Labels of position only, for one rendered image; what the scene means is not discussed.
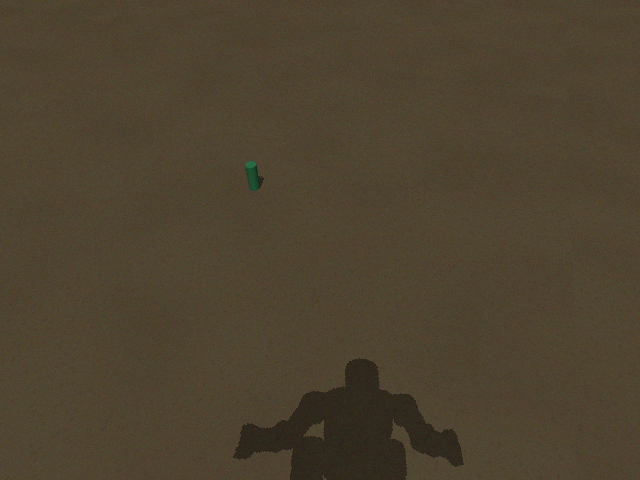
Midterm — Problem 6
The can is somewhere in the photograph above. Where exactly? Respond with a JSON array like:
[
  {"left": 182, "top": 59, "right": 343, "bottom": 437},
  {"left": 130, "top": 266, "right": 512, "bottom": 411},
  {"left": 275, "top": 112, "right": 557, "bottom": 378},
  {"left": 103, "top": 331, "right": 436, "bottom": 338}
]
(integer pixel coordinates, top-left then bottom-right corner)
[{"left": 245, "top": 161, "right": 260, "bottom": 191}]

